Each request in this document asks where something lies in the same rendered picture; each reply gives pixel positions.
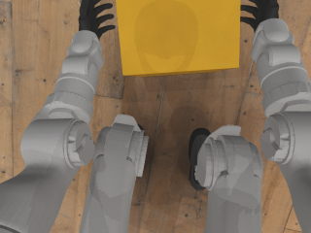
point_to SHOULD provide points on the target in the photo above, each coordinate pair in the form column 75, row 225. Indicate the robot left thigh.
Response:
column 112, row 180

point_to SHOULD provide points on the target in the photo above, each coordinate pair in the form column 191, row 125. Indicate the right robot upper arm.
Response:
column 286, row 140

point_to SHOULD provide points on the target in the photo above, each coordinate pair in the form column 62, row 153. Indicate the robot right shin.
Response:
column 233, row 130

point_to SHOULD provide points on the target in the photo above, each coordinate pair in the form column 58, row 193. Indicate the right robot forearm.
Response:
column 282, row 75

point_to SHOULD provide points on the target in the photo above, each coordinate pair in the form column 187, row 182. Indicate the left robot upper arm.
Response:
column 53, row 150

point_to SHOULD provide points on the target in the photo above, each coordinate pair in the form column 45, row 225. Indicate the carton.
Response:
column 178, row 37

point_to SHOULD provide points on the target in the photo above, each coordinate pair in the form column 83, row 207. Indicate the left robot forearm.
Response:
column 77, row 81

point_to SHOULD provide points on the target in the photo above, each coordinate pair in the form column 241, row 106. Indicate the right robot hand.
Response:
column 266, row 9

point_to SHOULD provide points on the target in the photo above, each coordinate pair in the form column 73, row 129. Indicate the left robot hand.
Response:
column 88, row 19

